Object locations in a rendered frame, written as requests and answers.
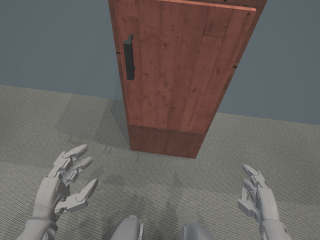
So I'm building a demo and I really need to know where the right robot thigh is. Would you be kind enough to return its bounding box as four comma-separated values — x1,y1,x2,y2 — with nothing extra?
180,223,215,240

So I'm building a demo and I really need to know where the handle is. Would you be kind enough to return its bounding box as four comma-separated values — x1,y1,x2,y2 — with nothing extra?
123,34,135,80

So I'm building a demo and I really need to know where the robot right forearm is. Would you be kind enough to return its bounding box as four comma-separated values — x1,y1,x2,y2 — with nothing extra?
259,219,292,240

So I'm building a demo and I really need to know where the robot thigh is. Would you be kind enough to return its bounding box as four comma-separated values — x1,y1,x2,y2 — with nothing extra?
110,217,144,240
180,223,215,240

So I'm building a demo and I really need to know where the left robot hand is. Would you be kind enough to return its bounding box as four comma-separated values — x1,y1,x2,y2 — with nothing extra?
32,144,99,223

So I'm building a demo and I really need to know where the cupboard door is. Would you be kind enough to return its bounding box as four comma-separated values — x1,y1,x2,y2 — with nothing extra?
113,0,257,134

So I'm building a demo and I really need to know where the robot left forearm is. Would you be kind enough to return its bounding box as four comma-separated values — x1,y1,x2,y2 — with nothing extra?
16,218,58,240

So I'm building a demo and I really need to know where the right robot hand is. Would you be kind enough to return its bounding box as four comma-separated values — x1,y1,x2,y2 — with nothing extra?
238,164,281,224

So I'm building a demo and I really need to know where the left robot thigh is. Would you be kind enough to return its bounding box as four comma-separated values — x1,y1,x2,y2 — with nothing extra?
110,217,144,240

